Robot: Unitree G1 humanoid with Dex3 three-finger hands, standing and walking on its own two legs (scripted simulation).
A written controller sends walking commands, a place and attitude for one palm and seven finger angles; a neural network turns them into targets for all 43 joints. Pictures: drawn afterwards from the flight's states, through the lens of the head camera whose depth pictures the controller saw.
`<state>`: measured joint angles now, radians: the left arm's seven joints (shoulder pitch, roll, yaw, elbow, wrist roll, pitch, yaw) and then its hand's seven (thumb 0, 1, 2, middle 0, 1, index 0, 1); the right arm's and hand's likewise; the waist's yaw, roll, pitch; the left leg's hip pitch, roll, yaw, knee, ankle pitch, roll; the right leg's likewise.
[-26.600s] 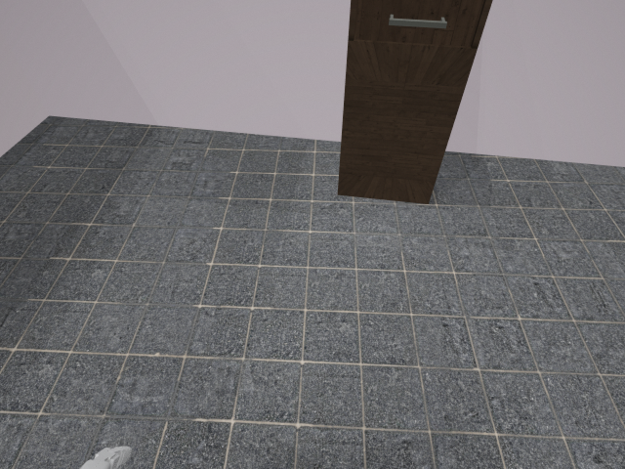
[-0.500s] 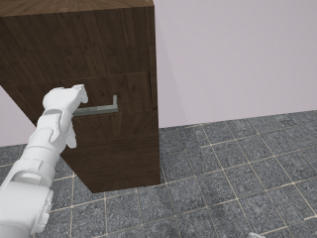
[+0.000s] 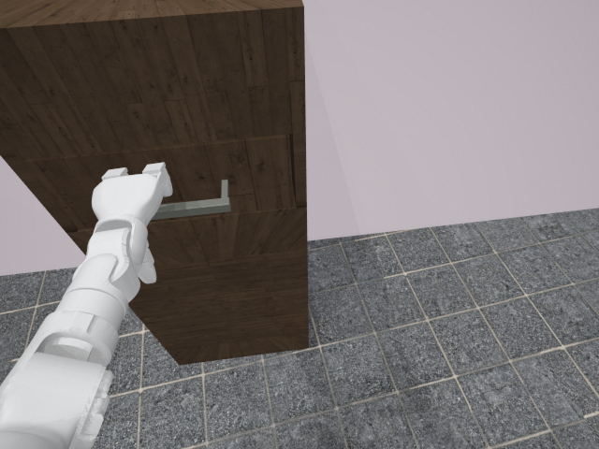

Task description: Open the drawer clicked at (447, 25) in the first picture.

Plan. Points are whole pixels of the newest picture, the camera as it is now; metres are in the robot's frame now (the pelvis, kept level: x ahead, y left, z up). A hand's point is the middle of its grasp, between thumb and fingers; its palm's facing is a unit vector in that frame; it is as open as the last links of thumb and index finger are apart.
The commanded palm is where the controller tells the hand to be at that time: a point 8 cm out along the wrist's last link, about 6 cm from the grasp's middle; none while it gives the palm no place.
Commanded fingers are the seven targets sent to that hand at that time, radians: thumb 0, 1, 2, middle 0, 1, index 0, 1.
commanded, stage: lower the fingers behind the handle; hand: left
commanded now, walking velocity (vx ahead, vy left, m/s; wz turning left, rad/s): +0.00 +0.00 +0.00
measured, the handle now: (173, 201) +0.48 +0.21 +0.05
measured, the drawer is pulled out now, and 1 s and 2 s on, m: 0.00 0.00 0.01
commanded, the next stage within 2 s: close the thumb around the handle in 0.86 s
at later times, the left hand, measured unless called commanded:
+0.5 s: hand (156, 233) +0.43 +0.24 +0.03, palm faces -0.02 -0.01 -1.00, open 13.6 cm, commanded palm +0.42 +0.23 +0.08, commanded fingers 0.00 -0.50 0.30 -0.30 -1.20 -0.30 -1.20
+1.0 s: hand (159, 236) +0.43 +0.23 +0.02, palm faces -0.01 -0.02 -1.00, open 13.8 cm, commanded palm +0.41 +0.23 +0.08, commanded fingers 0.00 -0.33 0.37 -0.31 -1.22 -0.31 -1.22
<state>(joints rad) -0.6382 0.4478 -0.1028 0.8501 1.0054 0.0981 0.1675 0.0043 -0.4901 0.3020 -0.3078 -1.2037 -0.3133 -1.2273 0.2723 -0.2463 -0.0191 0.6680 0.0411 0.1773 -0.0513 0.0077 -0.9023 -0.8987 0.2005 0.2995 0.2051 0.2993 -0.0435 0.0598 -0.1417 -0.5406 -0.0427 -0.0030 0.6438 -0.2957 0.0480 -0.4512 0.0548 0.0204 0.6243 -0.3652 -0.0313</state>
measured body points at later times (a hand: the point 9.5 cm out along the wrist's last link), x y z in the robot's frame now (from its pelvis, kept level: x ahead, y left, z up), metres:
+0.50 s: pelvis +0.00 +0.00 -0.01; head +0.05 -0.01 +0.44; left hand +0.43 +0.23 +0.08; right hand +0.05 -0.26 -0.15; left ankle +0.01 +0.09 -0.72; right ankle -0.04 -0.10 -0.72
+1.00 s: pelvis +0.00 +0.00 -0.01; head +0.06 -0.01 +0.43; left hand +0.43 +0.23 +0.08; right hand +0.06 -0.27 -0.14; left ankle +0.01 +0.09 -0.72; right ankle -0.04 -0.10 -0.72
